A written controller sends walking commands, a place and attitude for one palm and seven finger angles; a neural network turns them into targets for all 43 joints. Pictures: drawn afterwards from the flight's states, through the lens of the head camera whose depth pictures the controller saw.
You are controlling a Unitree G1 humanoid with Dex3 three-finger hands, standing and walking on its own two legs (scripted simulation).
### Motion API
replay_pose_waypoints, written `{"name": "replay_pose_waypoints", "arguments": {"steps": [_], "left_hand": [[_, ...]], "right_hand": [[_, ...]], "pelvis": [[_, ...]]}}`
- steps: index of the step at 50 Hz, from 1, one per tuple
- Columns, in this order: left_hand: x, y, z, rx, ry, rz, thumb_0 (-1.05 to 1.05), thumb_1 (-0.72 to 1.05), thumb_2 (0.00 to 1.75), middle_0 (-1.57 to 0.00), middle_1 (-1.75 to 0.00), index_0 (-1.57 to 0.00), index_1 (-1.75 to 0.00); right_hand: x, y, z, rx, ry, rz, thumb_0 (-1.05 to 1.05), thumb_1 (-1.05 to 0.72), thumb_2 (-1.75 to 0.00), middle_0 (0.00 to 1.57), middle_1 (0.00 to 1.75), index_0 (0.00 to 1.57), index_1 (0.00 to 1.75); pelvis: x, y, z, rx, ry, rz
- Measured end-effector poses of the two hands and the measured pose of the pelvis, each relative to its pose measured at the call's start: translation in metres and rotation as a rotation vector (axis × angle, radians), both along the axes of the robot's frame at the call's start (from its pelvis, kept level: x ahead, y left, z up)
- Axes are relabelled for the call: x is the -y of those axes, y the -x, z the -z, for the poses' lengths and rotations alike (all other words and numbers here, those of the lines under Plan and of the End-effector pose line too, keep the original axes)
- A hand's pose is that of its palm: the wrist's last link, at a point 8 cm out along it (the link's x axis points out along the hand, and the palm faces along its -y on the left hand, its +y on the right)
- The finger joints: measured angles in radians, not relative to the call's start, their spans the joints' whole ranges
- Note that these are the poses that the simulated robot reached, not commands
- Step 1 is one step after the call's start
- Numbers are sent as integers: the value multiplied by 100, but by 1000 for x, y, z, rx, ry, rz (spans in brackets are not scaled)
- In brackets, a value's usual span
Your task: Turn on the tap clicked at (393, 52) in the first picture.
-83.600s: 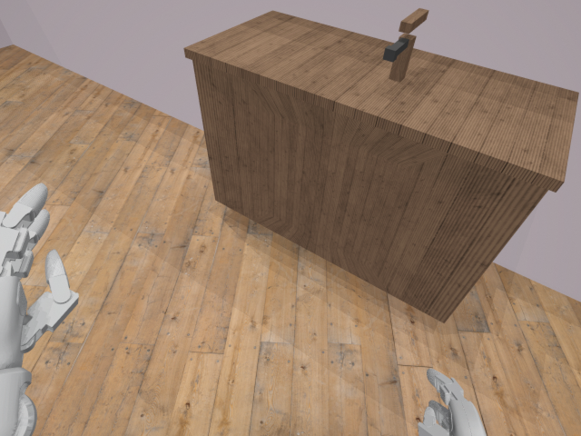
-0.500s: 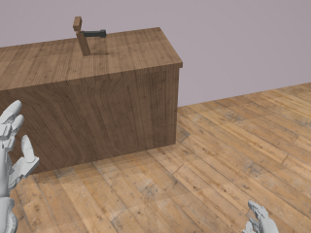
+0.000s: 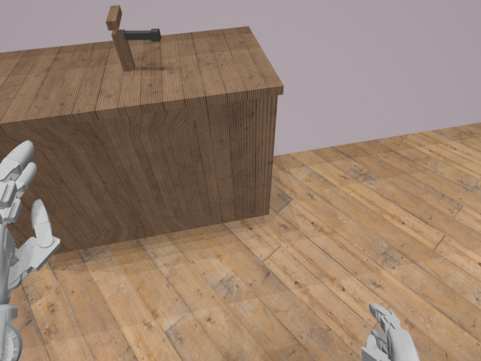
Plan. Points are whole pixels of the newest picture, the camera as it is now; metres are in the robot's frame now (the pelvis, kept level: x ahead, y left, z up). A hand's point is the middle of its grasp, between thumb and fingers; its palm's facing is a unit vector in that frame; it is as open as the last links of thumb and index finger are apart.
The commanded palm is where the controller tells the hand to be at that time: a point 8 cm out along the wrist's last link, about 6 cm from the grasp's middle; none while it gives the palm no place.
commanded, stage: stop stepping back and stand still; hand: left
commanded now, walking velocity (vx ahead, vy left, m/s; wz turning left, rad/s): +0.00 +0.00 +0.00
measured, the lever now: (155, 35) +0.96 +0.32 +0.13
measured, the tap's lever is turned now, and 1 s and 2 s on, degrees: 75 75 75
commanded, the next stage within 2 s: stand and check the lever's angle in 0.86 s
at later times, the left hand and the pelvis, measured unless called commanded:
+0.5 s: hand (27, 232) +0.23 +0.28 +0.17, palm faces +0.38 -0.84 -0.38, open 7.4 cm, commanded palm +0.19 +0.32 +0.18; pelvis +0.02 +0.04 +0.01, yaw -2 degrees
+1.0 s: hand (24, 228) +0.24 +0.29 +0.17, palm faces +0.37 -0.85 -0.38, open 7.4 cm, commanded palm +0.19 +0.33 +0.18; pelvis +0.02 +0.06 +0.01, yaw -2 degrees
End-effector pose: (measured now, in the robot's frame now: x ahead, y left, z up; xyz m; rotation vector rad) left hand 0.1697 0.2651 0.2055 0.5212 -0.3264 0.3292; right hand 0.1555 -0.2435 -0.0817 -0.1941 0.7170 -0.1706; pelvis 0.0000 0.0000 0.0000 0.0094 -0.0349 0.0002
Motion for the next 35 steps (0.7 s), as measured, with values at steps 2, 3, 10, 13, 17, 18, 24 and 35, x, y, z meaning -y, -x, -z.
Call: {"name": "replay_pose_waypoints", "arguments": {"steps": [2,3,10,13,17,18,24,35], "left_hand": [[-8,-2,4,-11,13,-18,1,89,90,-22,-30,-21,-30],[-12,-2,8,-25,24,-29,1,89,90,-22,-30,-21,-30],[-28,-11,28,-95,104,-59,1,89,90,-21,-30,-21,-30],[-29,-15,24,-71,106,-36,1,89,90,-21,-30,-21,-30],[-35,-19,14,-35,81,-10,1,89,90,-21,-30,-21,-30],[-37,-20,12,-30,74,-8,1,89,90,-21,-30,-21,-30],[-52,-21,15,-47,76,-20,1,89,90,-21,-30,-21,-30],[-64,-24,24,-48,116,-26,1,89,90,-21,-30,-21,-30]], "right_hand": [[2,-4,-4,1,4,17,1,-90,-90,21,30,20,30],[2,-6,-6,5,5,23,1,-90,-90,21,30,20,30],[-11,-18,-13,19,32,1,1,-90,-90,20,30,20,30],[-23,-22,-15,21,31,-15,1,-90,-90,20,30,20,30],[-40,-26,-17,28,12,-27,1,-90,-90,21,30,20,30],[-44,-26,-17,29,7,-28,1,-90,-90,21,30,20,30],[-62,-26,-16,23,-13,-31,1,-90,-90,21,30,20,30],[-69,-21,-15,-7,18,-36,1,-90,-90,21,30,20,30]], "pelvis": [[-2,-3,-1,4,3,10],[-3,-5,-2,3,5,13],[-17,-11,-4,3,12,18],[-23,-12,-5,3,12,20],[-30,-14,-6,-3,14,21],[-32,-14,-6,-5,14,22],[-42,-17,-6,-13,17,28],[-53,-17,-6,-16,20,29]]}}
